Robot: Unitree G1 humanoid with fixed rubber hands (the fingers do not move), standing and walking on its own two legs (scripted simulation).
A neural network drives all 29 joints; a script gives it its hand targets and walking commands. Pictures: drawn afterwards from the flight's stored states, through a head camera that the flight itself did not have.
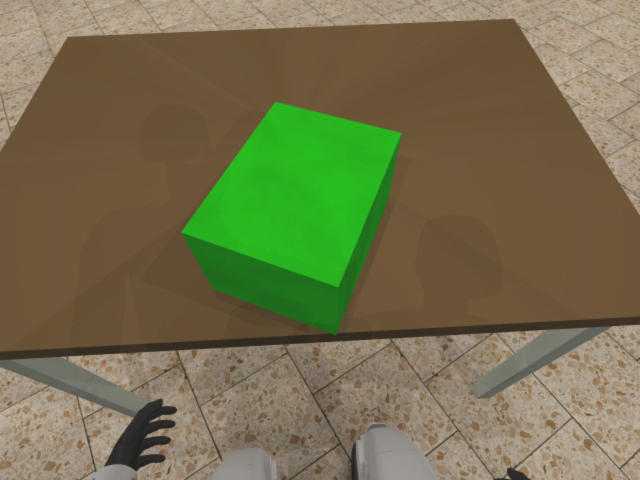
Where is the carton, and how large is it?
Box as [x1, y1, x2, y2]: [181, 102, 401, 334]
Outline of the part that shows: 275,102 181,232 214,289 335,334 387,201 401,133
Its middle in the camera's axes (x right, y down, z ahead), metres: -0.02 -0.03 +0.53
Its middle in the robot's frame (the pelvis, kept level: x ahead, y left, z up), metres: +0.43 +0.01 +0.04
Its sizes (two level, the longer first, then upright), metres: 0.246 0.188 0.144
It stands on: a table, 0.71 m high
